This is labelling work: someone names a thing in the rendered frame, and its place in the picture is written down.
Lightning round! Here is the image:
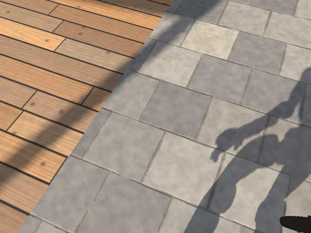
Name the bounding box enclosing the robot right hand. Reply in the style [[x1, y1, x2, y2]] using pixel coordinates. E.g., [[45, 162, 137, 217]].
[[280, 216, 311, 233]]

